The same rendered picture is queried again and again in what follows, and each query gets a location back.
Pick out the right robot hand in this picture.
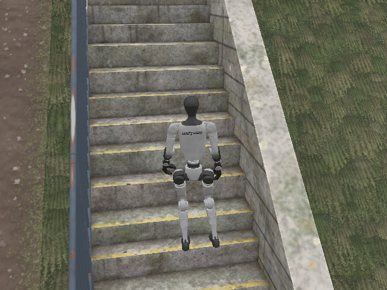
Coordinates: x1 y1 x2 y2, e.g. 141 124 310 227
211 167 221 180

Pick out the left robot upper arm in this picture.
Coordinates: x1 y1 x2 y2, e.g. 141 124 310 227
165 123 180 155

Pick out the left robot hand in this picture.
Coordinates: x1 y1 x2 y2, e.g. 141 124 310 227
162 163 176 175

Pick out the robot right forearm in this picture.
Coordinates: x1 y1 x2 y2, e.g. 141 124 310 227
212 147 222 170

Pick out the robot left forearm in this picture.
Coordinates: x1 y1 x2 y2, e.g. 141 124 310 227
163 147 172 166

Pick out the humanoid robot head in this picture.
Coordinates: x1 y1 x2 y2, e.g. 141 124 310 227
181 96 202 126

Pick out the right robot thigh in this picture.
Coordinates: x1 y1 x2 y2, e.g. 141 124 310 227
202 169 214 209

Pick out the right robot upper arm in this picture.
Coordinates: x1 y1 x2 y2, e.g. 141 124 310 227
205 121 219 155

